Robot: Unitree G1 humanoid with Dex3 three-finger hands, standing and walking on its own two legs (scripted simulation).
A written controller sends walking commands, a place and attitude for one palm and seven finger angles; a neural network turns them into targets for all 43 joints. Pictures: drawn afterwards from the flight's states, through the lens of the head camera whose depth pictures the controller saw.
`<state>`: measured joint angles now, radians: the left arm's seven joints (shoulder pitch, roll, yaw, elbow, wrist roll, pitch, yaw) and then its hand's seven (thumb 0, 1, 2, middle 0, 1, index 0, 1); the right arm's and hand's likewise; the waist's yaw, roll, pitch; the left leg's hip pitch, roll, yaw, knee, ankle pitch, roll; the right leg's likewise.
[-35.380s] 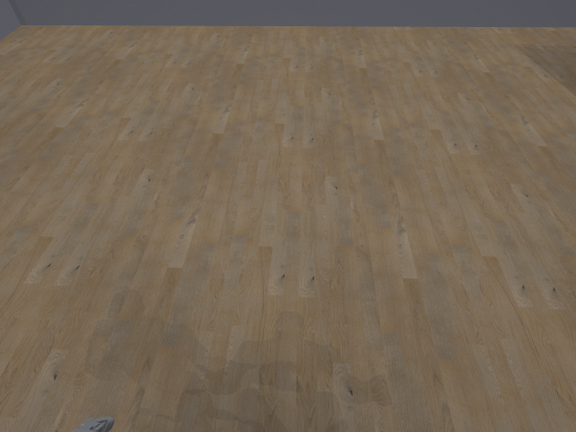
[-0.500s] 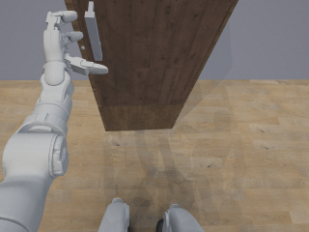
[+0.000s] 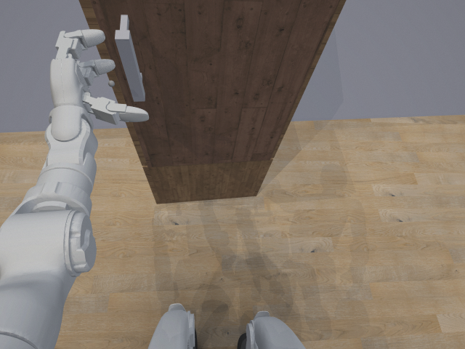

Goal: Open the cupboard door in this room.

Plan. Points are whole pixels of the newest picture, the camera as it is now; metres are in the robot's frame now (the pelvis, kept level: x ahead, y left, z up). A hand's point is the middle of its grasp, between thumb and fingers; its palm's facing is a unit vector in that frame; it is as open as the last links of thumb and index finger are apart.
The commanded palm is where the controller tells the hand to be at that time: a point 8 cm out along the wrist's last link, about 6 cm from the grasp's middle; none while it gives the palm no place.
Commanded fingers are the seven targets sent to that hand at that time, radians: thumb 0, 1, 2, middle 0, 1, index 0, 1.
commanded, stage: move the hooked fingers beside the handle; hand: left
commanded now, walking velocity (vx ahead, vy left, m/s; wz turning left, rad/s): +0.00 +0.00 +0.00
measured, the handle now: (132, 61) +0.58 +0.15 +0.09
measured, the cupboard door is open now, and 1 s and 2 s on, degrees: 0 0 0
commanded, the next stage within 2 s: slide the fingers in behind the handle in 1.76 s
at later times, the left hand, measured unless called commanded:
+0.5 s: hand (107, 81) +0.53 +0.18 +0.09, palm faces +0.12 -0.99 -0.01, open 14.3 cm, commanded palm +0.51 +0.21 +0.08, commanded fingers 0.00 -0.50 0.30 -0.30 -1.20 -0.30 -1.20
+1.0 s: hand (101, 81) +0.54 +0.20 +0.08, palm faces +0.09 -1.00 -0.01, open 14.0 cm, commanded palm +0.51 +0.24 +0.09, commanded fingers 0.00 -0.50 0.30 -0.30 -1.20 -0.30 -1.20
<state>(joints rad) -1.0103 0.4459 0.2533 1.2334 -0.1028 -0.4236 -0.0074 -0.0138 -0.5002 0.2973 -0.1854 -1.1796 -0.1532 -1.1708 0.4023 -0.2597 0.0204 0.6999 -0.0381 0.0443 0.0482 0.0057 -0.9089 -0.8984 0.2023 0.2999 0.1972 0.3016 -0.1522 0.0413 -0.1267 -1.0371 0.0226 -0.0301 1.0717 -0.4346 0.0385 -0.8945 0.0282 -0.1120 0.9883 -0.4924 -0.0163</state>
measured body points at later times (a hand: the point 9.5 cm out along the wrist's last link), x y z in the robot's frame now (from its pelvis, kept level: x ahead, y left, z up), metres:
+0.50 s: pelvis +0.00 -0.01 +0.00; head +0.14 +0.01 +0.43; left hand +0.52 +0.24 +0.09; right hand -0.01 -0.27 -0.11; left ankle +0.03 +0.09 -0.66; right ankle -0.02 -0.12 -0.66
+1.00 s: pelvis +0.01 -0.01 +0.00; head +0.14 +0.01 +0.43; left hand +0.53 +0.25 +0.09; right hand -0.02 -0.27 -0.10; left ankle +0.03 +0.09 -0.66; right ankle -0.02 -0.12 -0.66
